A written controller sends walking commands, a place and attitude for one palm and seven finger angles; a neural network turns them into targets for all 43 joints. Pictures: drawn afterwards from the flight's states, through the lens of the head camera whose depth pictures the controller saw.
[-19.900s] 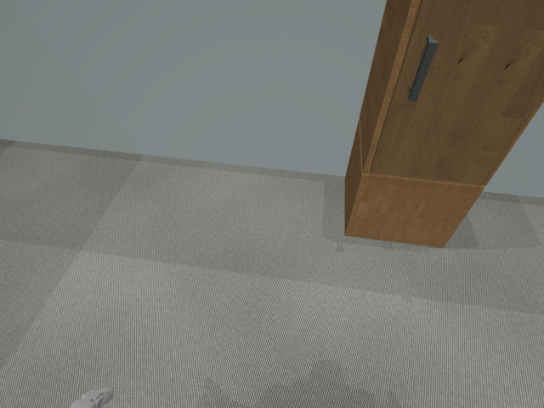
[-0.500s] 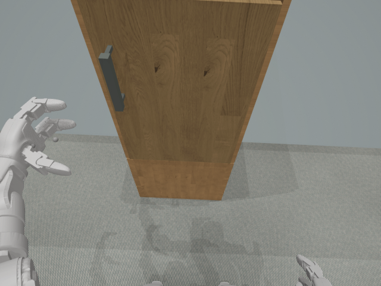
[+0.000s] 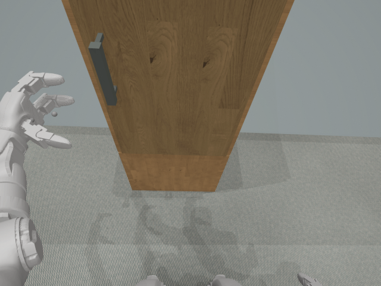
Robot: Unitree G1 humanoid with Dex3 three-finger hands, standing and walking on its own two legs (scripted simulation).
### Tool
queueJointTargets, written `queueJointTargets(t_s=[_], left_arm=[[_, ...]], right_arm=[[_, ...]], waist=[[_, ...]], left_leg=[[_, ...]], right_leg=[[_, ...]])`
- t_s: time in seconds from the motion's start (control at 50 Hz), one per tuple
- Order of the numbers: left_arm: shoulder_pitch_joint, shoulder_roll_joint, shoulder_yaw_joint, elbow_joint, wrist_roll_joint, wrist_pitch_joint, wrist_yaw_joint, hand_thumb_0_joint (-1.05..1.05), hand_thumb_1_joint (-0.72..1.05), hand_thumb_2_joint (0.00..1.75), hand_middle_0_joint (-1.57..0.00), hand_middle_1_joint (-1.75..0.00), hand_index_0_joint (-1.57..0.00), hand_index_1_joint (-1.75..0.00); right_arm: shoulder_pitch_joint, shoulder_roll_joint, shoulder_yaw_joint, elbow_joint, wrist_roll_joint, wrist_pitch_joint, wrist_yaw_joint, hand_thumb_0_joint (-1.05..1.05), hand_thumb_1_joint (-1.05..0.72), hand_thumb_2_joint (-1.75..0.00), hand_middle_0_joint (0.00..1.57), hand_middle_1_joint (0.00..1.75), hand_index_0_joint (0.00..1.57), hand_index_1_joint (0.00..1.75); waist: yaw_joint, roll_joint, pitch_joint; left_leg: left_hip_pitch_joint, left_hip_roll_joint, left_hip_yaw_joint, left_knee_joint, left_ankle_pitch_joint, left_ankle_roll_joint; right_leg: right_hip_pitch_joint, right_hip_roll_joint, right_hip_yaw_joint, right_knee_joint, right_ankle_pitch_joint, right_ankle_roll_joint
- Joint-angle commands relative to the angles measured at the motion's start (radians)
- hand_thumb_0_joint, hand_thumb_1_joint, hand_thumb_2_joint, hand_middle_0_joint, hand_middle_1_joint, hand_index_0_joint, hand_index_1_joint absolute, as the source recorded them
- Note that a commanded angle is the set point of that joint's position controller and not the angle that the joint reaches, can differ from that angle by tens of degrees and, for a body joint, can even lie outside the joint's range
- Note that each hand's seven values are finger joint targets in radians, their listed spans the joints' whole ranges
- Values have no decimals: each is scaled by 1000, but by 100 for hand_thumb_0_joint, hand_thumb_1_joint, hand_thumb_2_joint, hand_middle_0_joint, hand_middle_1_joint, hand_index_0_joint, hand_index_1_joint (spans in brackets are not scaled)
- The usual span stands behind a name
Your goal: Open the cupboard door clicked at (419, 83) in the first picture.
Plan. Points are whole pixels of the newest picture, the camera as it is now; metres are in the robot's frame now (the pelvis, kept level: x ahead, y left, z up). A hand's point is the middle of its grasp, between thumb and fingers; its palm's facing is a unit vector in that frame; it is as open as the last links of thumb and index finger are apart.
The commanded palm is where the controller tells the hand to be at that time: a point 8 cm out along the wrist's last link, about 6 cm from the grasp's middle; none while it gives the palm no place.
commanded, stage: move the hooked fingers beside the handle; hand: left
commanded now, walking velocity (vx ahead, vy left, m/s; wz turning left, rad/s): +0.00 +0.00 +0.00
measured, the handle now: (106, 71) +0.56 +0.20 +0.10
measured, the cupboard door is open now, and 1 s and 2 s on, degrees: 0 0 0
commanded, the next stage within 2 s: slide the fingers in behind the handle in 1.48 s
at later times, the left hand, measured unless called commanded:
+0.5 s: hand (65, 89) +0.49 +0.27 +0.11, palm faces -0.02 -1.00 -0.01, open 14.0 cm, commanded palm +0.48 +0.31 +0.10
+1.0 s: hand (65, 85) +0.51 +0.28 +0.09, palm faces -0.01 -1.00 -0.01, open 14.0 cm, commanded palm +0.50 +0.31 +0.10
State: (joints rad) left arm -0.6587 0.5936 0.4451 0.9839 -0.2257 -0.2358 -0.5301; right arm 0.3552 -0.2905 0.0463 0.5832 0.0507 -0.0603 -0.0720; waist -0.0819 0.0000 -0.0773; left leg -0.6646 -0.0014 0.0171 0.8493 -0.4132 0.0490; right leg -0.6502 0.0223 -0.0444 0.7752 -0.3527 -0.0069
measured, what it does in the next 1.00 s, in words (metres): stands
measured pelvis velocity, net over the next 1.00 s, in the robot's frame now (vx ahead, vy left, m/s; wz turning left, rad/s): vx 0.01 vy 0.01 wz -0.04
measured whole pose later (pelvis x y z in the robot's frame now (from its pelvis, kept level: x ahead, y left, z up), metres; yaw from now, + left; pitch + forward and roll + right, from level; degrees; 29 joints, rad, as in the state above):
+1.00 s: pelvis +0.01 +0.01 -0.01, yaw -2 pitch +21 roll -4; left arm -0.92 0.79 0.52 1.22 -0.11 -0.27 -0.51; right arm 0.46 -0.29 0.06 0.58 0.02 0.10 -0.04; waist -0.18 0.01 -0.08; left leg -0.83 0.03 0.02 0.93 -0.46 0.05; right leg -0.80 0.06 -0.04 0.80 -0.36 0.00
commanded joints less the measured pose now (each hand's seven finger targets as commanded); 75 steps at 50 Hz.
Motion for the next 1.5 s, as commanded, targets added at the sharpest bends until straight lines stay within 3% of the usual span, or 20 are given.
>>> queueJointTargets(t_s=[0.0, 0.12, 0.28, 0.44, 0.48, 0.54, 0.58, 0.66, 0.7, 0.78, 0.86, 1.0, 1.06, 1.1, 1.16, 1.26, 1.34, 1.38, 1.44, 1.48], left_arm=[[-449, 322, 52, -183, -9, -85, 27, 0, -50, 30, -30, -120, -30, -120], [-506, 335, 62, -146, 5, -122, 34, 0, -50, 30, -30, -120, -30, -120], [-572, 375, 64, -32, 27, -106, 32, 0, -50, 30, -30, -120, -30, -120], [-683, 398, 46, -16, 57, -133, 37, 0, -50, 30, -30, -120, -30, -120], [-709, 392, 38, 39, 55, -117, 40, 0, -50, 30, -30, -120, -30, -120], [-724, 470, 73, 106, 77, -82, 46, 0, -50, 30, -30, -120, -30, -120], [-774, 469, 53, 117, 95, -77, 56, 0, -50, 30, -30, -120, -30, -120], [-770, 578, 120, 72, 118, -107, 65, 0, -50, 30, -30, -120, -30, -120], [-735, 557, 119, 35, 108, -127, 52, 0, -50, 30, -30, -120, -30, -120], [-650, 551, 134, 102, 84, -91, 17, 0, -50, 30, -30, -120, -30, -120], [-633, 558, 132, 53, 92, -73, 9, 0, -50, 30, -30, -120, -30, -120], [-727, 472, 94, -33, 58, -128, 24, 0, -50, 30, -30, -120, -30, -120], [-701, 380, 25, 19, 65, -103, 25, 0, -50, 30, -30, -120, -30, -120], [-686, 426, 56, 41, 71, -88, 33, 0, -50, 30, -30, -120, -30, -120], [-682, 402, 31, 55, 86, -74, 54, 0, -50, 30, -30, -120, -30, -120], [-740, 471, 86, 6, 89, -118, 86, 0, -50, 30, -30, -120, -30, -120], [-738, 479, 92, -14, 94, -139, 85, 0, -50, 30, -30, -120, -30, -120], [-712, 458, 76, 9, 90, -131, 74, 0, -50, 30, -30, -120, -30, -120], [-692, 462, 68, 99, 93, -92, 59, 0, -50, 30, -30, -120, -30, -120], [-717, 423, 33, 114, 86, -80, 48, 0, -50, 30, -30, -120, -30, -120]], right_arm=[[104, -185, -71, -82, -8, -13, -6, 0, -90, -90, 20, 30, 20, 30], [133, -184, -73, -61, -16, 11, 3, 0, -90, -90, 20, 30, 20, 30], [168, -193, -68, -48, -20, 48, -1, 0, -90, -90, 20, 30, 20, 30], [206, -198, -66, -23, -30, 73, 4, 0, -90, -90, 20, 30, 20, 30], [218, -202, -63, -13, -30, 78, 2, 0, -90, -90, 20, 30, 20, 30], [231, -211, -56, -19, -28, 89, -3, 0, -90, -90, 20, 30, 20, 30], [242, -209, -51, -20, -31, 92, -5, 0, -90, -90, 20, 30, 20, 30], [263, -214, -51, -35, -40, 101, -1, 0, -90, -90, 20, 30, 20, 30], [269, -209, -55, -40, -42, 108, 7, 0, -90, -90, 20, 30, 20, 30], [273, -212, -58, -47, -38, 126, 11, 0, -90, -90, 20, 30, 20, 30], [269, -210, -60, -61, -36, 141, 14, 0, -90, -90, 20, 30, 20, 30], [265, -206, -69, -28, -40, 144, 17, 0, -90, -90, 20, 30, 20, 30], [258, -198, -67, -19, -39, 142, 22, 0, -90, -90, 20, 30, 20, 30], [261, -203, -65, -21, -39, 144, 16, 0, -90, -90, 20, 30, 20, 30], [254, -199, -60, -32, -39, 142, 19, 0, -90, -90, 20, 30, 20, 30], [245, -201, -59, -44, -43, 138, 19, 0, -90, -90, 20, 30, 20, 30], [241, -198, -58, -47, -41, 137, 20, 0, -90, -90, 20, 30, 20, 30], [243, -199, -57, -44, -40, 140, 20, 0, -90, -90, 20, 30, 20, 30], [244, -205, -53, -41, -35, 144, 15, 0, -90, -90, 20, 30, 20, 30], [241, -203, -47, -44, -33, 140, 10, 0, -90, -90, 20, 30, 20, 30]], waist=[[-12, 121, -368], [-18, 155, -424], [-43, 122, -378], [-70, 213, -444], [-89, 169, -407], [-97, 124, -389], [-110, 151, -371], [-90, 179, -496], [-73, 242, -570], [-71, 148, -510], [-64, 186, -474], [-98, 241, -497], [-105, 257, -448], [-94, 220, -454], [-97, 202, -422], [-94, 182, -467], [-82, 237, -515], [-84, 239, -508], [-102, 150, -420], [-114, 168, -382]], left_leg=[[264, 24, -80, -105, 390, -35], [307, 31, -93, -84, 472, -45], [226, 28, -83, -70, 426, -29], [292, 37, -102, -46, 458, -42], [251, 36, -100, -41, 438, -33], [148, 30, -83, -39, 351, -15], [141, 28, -85, -32, 364, -14], [162, 32, -82, -8, 427, -18], [250, 38, -86, 0, 525, -33], [168, 36, -71, 2, 505, -16], [167, 35, -65, -7, 502, -13], [315, 51, -94, 6, 577, -33], [327, 53, -106, 1, 573, -42], [301, 50, -104, 1, 582, -38], [267, 47, -106, -4, 553, -39], [254, 45, -104, 3, 530, -39], [290, 44, -104, 6, 566, -46], [304, 47, -105, 11, 591, -48], [193, 43, -93, -1, 461, -26], [163, 35, -86, -11, 406, -19]], right_leg=[[80, 20, 7, -50, 247, -25], [63, 24, 4, -35, 271, -25], [49, 28, 9, -36, 267, -23], [-24, 33, 6, -28, 239, -22], [-25, 35, 6, -31, 241, -20], [12, 29, 20, -36, 234, -12], [-8, 30, 19, -29, 241, -15], [40, 33, 28, -10, 291, -12], [29, 39, 19, 1, 328, -16], [78, 46, 21, -5, 373, -14], [56, 45, 16, -13, 367, -11], [-50, 55, 4, -18, 320, -15], [-103, 52, -9, -24, 275, -16], [-71, 49, -5, -18, 302, -16], [-77, 46, -10, -15, 287, -16], [-33, 47, -3, -2, 299, -15], [-22, 47, 1, 2, 312, -16], [-39, 49, -2, 1, 310, -19], [-25, 47, 1, -12, 287, -12], [-32, 44, 3, -17, 265, -17]])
